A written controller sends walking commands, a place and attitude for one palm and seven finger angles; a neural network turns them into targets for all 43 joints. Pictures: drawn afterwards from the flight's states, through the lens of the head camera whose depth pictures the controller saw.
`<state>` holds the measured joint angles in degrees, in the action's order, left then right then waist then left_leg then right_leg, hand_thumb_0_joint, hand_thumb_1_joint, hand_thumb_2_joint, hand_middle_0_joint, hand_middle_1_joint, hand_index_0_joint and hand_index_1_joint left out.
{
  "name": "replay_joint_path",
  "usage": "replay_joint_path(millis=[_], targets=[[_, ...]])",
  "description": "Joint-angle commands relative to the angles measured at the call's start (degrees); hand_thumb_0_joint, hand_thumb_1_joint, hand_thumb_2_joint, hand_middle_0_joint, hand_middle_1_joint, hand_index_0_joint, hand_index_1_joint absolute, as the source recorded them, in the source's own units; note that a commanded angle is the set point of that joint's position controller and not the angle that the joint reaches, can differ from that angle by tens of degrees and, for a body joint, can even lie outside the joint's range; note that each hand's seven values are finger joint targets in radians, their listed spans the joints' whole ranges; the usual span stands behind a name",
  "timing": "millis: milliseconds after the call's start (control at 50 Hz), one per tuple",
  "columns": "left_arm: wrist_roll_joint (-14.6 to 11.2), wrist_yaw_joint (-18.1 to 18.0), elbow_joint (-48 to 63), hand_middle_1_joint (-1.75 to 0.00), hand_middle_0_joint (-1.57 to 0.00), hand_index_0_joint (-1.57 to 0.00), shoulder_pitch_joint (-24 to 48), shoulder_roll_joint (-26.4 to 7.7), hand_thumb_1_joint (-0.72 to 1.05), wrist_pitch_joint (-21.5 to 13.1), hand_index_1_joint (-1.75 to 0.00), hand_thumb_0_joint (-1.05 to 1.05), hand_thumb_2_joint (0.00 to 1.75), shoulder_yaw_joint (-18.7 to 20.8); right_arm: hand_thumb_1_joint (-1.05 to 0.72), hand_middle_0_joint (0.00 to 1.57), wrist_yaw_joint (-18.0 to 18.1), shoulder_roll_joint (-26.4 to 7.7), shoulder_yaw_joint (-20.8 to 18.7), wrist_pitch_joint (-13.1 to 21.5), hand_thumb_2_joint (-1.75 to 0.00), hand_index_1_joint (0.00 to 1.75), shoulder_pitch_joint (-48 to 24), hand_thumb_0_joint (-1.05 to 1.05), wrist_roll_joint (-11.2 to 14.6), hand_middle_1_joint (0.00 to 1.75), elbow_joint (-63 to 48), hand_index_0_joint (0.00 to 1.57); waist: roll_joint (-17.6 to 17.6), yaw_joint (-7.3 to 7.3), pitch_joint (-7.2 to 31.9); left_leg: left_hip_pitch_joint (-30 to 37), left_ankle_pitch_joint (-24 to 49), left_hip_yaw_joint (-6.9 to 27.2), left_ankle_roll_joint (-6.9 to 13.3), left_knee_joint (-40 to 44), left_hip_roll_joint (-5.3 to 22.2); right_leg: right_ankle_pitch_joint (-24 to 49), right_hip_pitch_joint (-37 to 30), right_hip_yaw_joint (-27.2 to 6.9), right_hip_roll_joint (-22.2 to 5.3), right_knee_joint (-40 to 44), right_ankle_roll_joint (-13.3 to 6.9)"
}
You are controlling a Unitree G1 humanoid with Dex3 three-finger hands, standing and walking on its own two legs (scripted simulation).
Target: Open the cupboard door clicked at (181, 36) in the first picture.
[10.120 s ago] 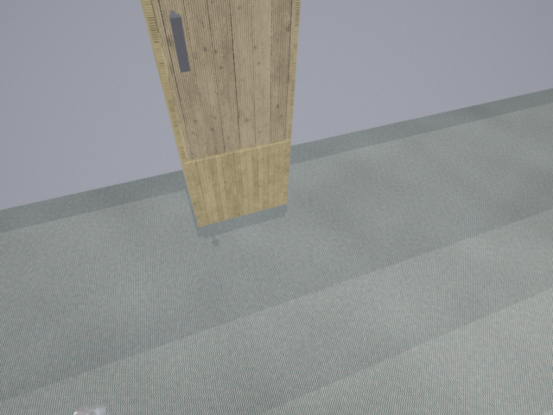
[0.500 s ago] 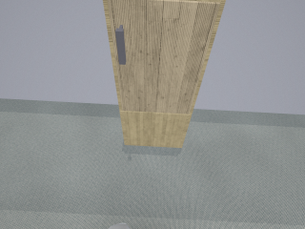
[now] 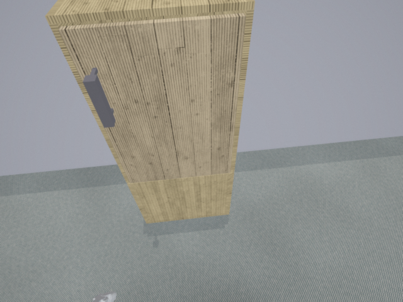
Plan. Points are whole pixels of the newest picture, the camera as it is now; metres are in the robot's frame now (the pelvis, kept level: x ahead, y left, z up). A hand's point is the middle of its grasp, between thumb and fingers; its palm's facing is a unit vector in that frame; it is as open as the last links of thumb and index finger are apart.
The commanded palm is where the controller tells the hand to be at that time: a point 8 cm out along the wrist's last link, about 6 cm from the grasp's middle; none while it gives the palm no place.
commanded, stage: come to a stop and stand still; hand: left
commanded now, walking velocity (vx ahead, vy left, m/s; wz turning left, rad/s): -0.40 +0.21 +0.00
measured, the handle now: (102, 97) +0.57 +0.27 +0.10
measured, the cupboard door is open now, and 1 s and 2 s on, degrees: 0 0 0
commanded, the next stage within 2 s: look again from close up in 0.86 s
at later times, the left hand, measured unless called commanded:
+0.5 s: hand out of the picture +0.06 +0.25 -0.17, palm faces +0.09 -0.97 -0.22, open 7.4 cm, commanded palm none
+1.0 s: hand out of the picture +0.00 +0.21 -0.16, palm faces +0.00 -0.98 -0.20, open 7.3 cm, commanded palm none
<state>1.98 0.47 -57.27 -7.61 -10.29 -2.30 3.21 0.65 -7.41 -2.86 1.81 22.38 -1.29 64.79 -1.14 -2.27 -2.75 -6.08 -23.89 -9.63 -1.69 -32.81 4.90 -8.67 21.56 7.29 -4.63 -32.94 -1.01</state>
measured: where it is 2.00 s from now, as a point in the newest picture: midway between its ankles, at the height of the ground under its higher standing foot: outside the picture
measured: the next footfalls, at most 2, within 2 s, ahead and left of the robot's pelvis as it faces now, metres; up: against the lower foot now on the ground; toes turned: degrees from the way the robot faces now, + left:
left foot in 0.42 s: +0.06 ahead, +0.15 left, +0.00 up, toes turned +3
right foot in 0.76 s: +0.00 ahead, -0.08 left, +0.00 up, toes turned -2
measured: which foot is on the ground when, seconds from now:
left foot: up 0.00-0.40, down 0.42-1.00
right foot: down 0.00-0.42, up 0.44-0.74, down 0.76-1.00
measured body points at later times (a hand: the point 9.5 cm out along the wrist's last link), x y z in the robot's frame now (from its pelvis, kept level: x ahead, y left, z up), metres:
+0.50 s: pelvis +0.01 +0.05 +0.01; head +0.04 +0.07 +0.45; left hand +0.06 +0.30 -0.16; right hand +0.11 -0.20 -0.12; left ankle +0.02 +0.14 -0.73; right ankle +0.05 -0.10 -0.70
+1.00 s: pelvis -0.01 +0.04 +0.01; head -0.01 +0.04 +0.46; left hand +0.00 +0.26 -0.14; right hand -0.01 -0.19 -0.15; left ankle +0.02 +0.14 -0.72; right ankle -0.04 -0.08 -0.73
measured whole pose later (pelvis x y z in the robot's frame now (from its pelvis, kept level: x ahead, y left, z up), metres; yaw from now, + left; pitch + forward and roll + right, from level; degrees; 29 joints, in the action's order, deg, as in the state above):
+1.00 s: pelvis -0.01 +0.04 +0.01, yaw +0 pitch -1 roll -1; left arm 1.4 -3.2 -62.6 -16.7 -7.6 -0.9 -0.7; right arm 0.7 -10.0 -0.7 -0.1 16.5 -0.7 62.0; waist -1.2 -0.9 -1.7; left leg -14.8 -12.2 -4.0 1.1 -28.4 1.2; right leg -16.7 8.8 2.5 -0.6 -26.9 0.1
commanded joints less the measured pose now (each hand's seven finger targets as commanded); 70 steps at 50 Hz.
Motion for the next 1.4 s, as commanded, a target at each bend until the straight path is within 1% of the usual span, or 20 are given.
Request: replay_joint_path(millis=[0,60,100,240,340,360,400,440,500,640,700,760,800,880,900,940,960,980,1100,1380], targets=[[-1.29,-1.58,-2.5,-0.3,-0.2,-0.2,-14.34,-11.48,0.9,-1.24,-0.3,0.0,0.9,1.08,-0.9,0.2,0.84,-3.79,0.16,-0.41,-0.9,0.3,1.08,0.0,1.13,0.3,-3.56,0.2,13.76,4.82,9.73,-16.08,-11.64,8.5,0.74,-24.98,-0.89,38.95,-19.53,-21.5,-20.2,13.0,-10.08],[-0.8,-2.88,0.05,-0.3,-0.2,-0.2,-4.64,-8.46,0.9,0.49,-0.3,0.0,0.9,0.57,-0.9,0.2,1.17,-3.29,0.1,-2.39,-0.9,0.3,-0.03,0.0,1.53,0.3,-2.21,0.2,5.98,2.3,5.19,-14.45,-6.42,9.54,-0.08,-23.45,-0.55,40.4,-12.26,-12.43,-16.7,10.56,-10.02],[-0.71,-3.06,0.43,-0.3,-0.2,-0.2,-4.48,-8.84,0.9,1.37,-0.3,0.0,0.9,0.92,-0.9,0.2,0.92,-3.61,-0.16,-3.79,-0.9,0.3,-1.32,0.0,1.22,0.3,-2.94,0.2,7.52,2.57,5.2,-14.91,-4.81,8.92,-0.68,-23.7,-1.87,37.61,-11.03,-10.35,-15.9,11.01,-9.28],[-0.14,-3.12,3.17,-0.3,-0.2,-0.2,-3.08,-9.93,0.9,2.77,-0.3,0.0,0.9,2.09,-0.9,0.2,0.04,-5.56,-1.18,-4.7,-0.9,0.3,-6.84,0.0,0.66,0.3,-7.7,0.2,12.24,3.44,6.62,-16.38,-1.64,8.77,-1.31,-20.74,-3.54,28.23,-11.3,-9.86,-14.69,11.67,-9.51],[-0.35,-2.76,3.48,-0.3,-0.2,-0.2,-2.31,-10.66,0.9,3.45,-0.3,0.0,0.9,2.25,-0.9,0.2,0.07,-5.89,-0.73,-3.22,-0.9,0.3,-4.55,0.0,0.69,0.3,-8.11,0.2,11.41,1.31,7.68,-5.05,8.93,6.02,-0.51,1.55,-4.13,13.0,-7.49,-9.61,-11.32,7.93,-5.93],[-0.68,-2.58,3.43,-0.3,-0.2,-0.2,-2.8,-9.4,0.9,3.74,-0.3,0.0,0.9,1.88,-0.9,0.2,-0.06,-6.76,-0.81,-2.7,-0.9,0.3,-3.51,0.0,0.64,0.3,-7.86,0.2,7.08,0.79,7.3,-0.05,13.81,7.36,-0.04,8.37,-2.51,5.7,-3.73,-8.3,-9.02,4.02,-3.52],[-1.34,-2.23,4.72,-0.3,-0.2,-0.2,-4.54,-4.42,0.9,4.49,-0.3,0.0,0.9,0.74,-0.9,0.2,0.11,-14.41,-1.68,-2.38,-0.9,0.3,-7.42,0.0,-0.2,0.3,-11.06,0.2,-16.27,1.73,2.47,-7.95,22.62,26.86,8.32,19.34,15.13,-21.62,2.86,-2.54,1.75,-10.43,2.24],[-0.8,-2.28,3.15,-0.3,-0.2,-0.2,-3.58,-5.64,0.9,5.32,-0.3,0.0,0.9,0.95,-0.9,0.2,1.29,-13.08,-1.16,-2.31,-0.9,0.3,-12.86,0.0,-0.43,0.3,-11.69,0.2,-12.39,2.64,0.52,-12.41,19.35,24.7,10.42,20.52,12.9,-21.03,1.72,-9.29,2.05,-21.76,1.93],[-0.75,-1.83,0.25,-0.3,-0.2,-0.2,-7.82,-5.66,0.9,4.71,-0.3,0.0,0.9,0.6,-0.9,0.2,1.44,-10.57,-0.08,-1.79,-0.9,0.3,-14.71,0.0,0.08,0.3,-11.28,0.2,-7.31,4.27,2.15,-7.03,23.7,17.08,10.0,17.7,8.3,-16.01,2.73,-9.08,2.28,-24.98,2.41],[-1.1,-2.14,-1.42,-0.3,-0.2,-0.2,-7.37,-3.35,0.9,3.76,-0.3,0.0,0.9,-1.44,-0.9,0.2,1.57,-10.09,-0.4,-1.36,-0.9,0.3,-8.1,0.0,0.57,0.3,-6.79,0.2,-6.59,1.46,4.81,3.35,31.45,18.03,11.06,16.43,9.04,-16.24,-3.07,-6.02,1.14,-3.59,3.07],[-1.21,-2.53,-4.24,-0.3,-0.2,-0.2,-11.67,-3.61,0.9,2.75,-0.3,0.0,0.9,-1.8,-0.9,0.2,1.47,-8.69,0.0,-0.99,-0.9,0.3,-8.0,0.0,1.18,0.3,-5.45,0.2,-2.58,3.06,5.11,0.23,29.99,16.13,7.41,12.7,5.62,-3.21,-12.12,-6.53,0.43,13.16,2.54],[-1.22,-2.89,-5.0,-0.3,-0.2,-0.2,-10.76,-5.58,0.9,2.0,-0.3,0.0,0.9,-2.13,-0.9,0.2,0.76,-6.3,0.6,-0.92,-0.9,0.3,-7.43,0.0,1.47,0.3,-4.57,0.2,-0.73,1.57,2.84,-1.96,21.94,12.94,3.01,13.13,0.93,5.07,-11.88,-10.77,-4.46,13.05,-0.21],[-1.31,-2.87,-5.53,-0.3,-0.2,-0.2,-10.19,-4.52,0.9,1.44,-0.3,0.0,0.9,-2.29,-0.9,0.2,0.9,-6.79,0.69,-1.02,-0.9,0.3,-6.66,0.0,1.09,0.3,-3.52,0.2,9.05,1.21,2.6,0.08,21.21,11.62,2.89,12.3,0.91,4.99,-9.95,-10.93,-3.56,13.31,-0.21],[-1.48,-2.96,-5.77,-0.3,-0.2,-0.2,-10.38,-3.64,0.9,1.75,-0.3,0.0,0.9,-2.51,-0.9,0.2,0.81,-6.6,1.33,-1.01,-0.9,0.3,-5.81,0.0,1.01,0.3,-1.44,0.2,3.98,1.59,-1.09,-0.78,16.72,11.72,2.98,14.45,0.94,-2.95,-7.83,-10.88,-2.49,14.9,-0.07],[-0.06,-4.99,-5.5,-0.3,-0.2,-0.2,-14.6,-4.57,0.9,-0.01,-0.3,0.0,0.9,-2.93,-0.9,0.2,0.19,-9.54,1.61,-0.12,-0.9,0.3,-8.95,0.0,0.89,0.3,-6.41,0.2,9.04,3.47,-4.54,-7.45,23.13,11.1,2.19,3.01,1.86,11.6,-6.85,-12.15,-3.09,13.71,0.57],[-0.94,-4.12,-1.33,-0.3,-0.2,-0.2,-9.84,-5.47,0.9,-0.18,-0.3,0.0,0.9,-2.93,-0.9,0.2,-0.36,-7.23,1.8,-0.99,-0.9,0.3,-4.36,0.0,0.32,0.3,-7.09,0.2,3.33,0.25,-3.47,-8.54,6.93,10.5,2.41,5.56,-0.39,-15.91,-2.78,-13.03,-3.28,14.54,-2.29],[-0.86,-3.75,-0.59,-0.3,-0.2,-0.2,-9.86,-6.17,0.9,-0.21,-0.3,0.0,0.9,-2.65,-0.9,0.2,-0.55,-6.82,1.91,-0.91,-0.9,0.3,-3.69,0.0,-0.05,0.3,-6.94,0.2,-3.95,0.5,-3.02,-8.73,7.64,10.23,2.67,6.04,-0.76,-15.94,-2.7,-12.1,-2.8,13.03,-2.89],[-1.12,-3.49,-0.55,-0.3,-0.2,-0.2,-10.75,-6.39,0.9,-0.15,-0.3,0.0,0.9,-2.65,-0.9,0.2,-0.48,-6.59,2.0,-0.98,-0.9,0.3,-3.6,0.0,-0.05,0.3,-7.36,0.2,-5.05,0.69,-2.64,-9.58,6.69,10.7,3.11,6.71,-0.7,-16.63,-3.36,-12.02,-1.85,12.2,-3.09],[-1.11,-2.9,-0.5,-0.3,-0.2,-0.2,-11.51,-4.88,0.9,0.69,-0.3,0.0,0.9,-2.91,-0.9,0.2,-0.07,-7.05,2.15,-0.87,-0.9,0.3,-2.33,0.0,0.08,0.3,-7.52,0.2,2.28,1.51,-3.49,-12.31,3.46,12.0,4.12,9.42,-0.17,-18.24,-3.64,-11.38,-0.08,10.88,-2.48],[-1.09,-2.82,-2.02,-0.3,-0.2,-0.2,-12.16,-5.4,0.9,0.57,-0.3,0.0,0.9,-2.56,-0.9,0.2,0.65,-7.29,2.27,0.32,-0.9,0.3,-3.56,0.0,0.57,0.3,-4.04,0.2,1.84,2.36,-0.18,-6.98,16.07,10.65,4.09,9.32,1.19,-2.89,-7.48,-10.84,-0.57,9.64,-1.38]])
